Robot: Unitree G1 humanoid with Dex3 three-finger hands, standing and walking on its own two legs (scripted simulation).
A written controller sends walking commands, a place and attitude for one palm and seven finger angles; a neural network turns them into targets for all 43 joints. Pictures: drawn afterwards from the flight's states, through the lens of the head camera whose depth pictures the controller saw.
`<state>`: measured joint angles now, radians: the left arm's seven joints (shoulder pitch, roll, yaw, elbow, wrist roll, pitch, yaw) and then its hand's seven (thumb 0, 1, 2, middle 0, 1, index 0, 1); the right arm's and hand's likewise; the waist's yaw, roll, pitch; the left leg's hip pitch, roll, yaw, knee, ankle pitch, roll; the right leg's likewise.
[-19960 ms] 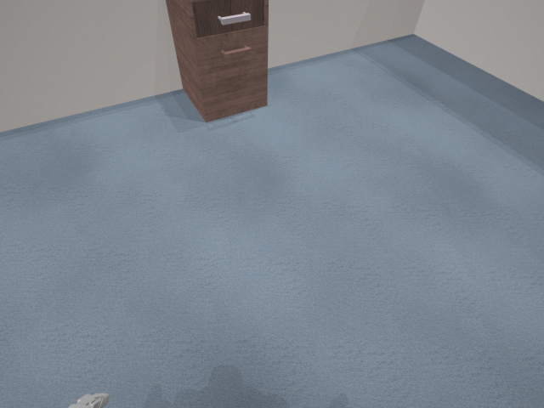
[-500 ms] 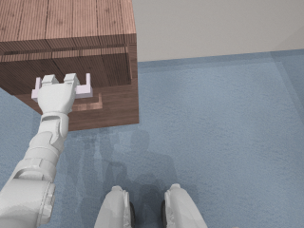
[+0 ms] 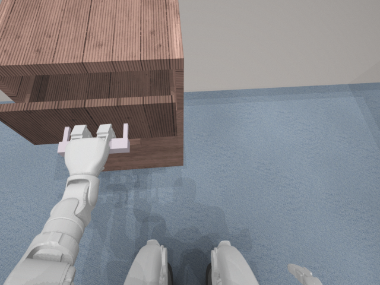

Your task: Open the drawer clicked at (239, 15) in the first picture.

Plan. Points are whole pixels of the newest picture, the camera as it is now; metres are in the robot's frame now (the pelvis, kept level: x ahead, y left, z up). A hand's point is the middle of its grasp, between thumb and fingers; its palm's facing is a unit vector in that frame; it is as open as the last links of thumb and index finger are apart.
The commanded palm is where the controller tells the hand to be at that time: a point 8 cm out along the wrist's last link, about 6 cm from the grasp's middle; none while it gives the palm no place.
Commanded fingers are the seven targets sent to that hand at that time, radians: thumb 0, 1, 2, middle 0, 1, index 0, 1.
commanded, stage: pull the drawer open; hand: left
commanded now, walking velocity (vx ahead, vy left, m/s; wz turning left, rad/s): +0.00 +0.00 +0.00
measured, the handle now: (96, 138) +0.44 +0.23 -0.06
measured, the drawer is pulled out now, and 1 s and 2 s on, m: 0.09 0.21 0.30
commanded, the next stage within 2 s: none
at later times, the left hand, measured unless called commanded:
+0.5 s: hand (96, 184) +0.33 +0.22 -0.08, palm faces -0.07 -0.06 -1.00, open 6.0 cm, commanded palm +0.30 +0.22 -0.03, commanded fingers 0.00 0.90 0.90 -0.40 -1.35 -0.40 -1.35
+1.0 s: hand (93, 213) +0.27 +0.21 -0.08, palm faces -0.08 -0.07 -0.99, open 5.9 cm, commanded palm +0.24 +0.21 -0.03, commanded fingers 0.00 0.90 0.90 -0.40 -1.35 -0.40 -1.35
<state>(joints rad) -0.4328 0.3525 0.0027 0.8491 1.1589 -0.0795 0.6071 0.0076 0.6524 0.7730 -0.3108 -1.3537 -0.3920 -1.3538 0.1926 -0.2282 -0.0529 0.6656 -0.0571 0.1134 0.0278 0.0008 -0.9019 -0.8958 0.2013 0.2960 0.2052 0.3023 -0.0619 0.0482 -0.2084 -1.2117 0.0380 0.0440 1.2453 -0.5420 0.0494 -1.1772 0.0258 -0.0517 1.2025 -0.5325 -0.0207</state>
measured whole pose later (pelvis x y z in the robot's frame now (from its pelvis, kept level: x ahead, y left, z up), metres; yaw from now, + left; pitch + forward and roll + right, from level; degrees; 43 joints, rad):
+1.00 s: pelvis +0.00 -0.01 +0.00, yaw +1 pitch +26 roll -2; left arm 0.06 0.28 -0.08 0.44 1.17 -0.02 0.64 0.01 0.64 0.77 -0.30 -1.35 -0.41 -1.35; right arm 0.11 -0.22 -0.04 0.59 -0.06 0.10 0.02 0.00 -0.90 -0.90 0.20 0.30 0.20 0.30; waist -0.01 0.04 -0.22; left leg -1.14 0.03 0.04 1.25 -0.56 0.04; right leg -1.11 0.02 -0.05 1.22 -0.56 -0.03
